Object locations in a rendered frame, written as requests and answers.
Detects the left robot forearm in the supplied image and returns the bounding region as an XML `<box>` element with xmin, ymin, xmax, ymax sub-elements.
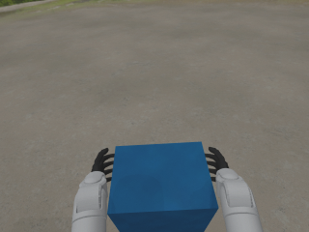
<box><xmin>71</xmin><ymin>171</ymin><xmax>108</xmax><ymax>232</ymax></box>

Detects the right robot forearm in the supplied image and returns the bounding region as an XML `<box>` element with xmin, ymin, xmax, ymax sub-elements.
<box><xmin>215</xmin><ymin>168</ymin><xmax>264</xmax><ymax>232</ymax></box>

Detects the left robot hand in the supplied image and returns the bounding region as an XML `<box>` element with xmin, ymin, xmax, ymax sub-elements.
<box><xmin>91</xmin><ymin>148</ymin><xmax>115</xmax><ymax>183</ymax></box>

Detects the right robot hand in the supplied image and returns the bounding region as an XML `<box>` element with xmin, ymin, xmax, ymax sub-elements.
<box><xmin>205</xmin><ymin>147</ymin><xmax>229</xmax><ymax>182</ymax></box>

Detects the carton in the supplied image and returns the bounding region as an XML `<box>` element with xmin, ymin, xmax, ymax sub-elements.
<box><xmin>107</xmin><ymin>141</ymin><xmax>219</xmax><ymax>232</ymax></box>

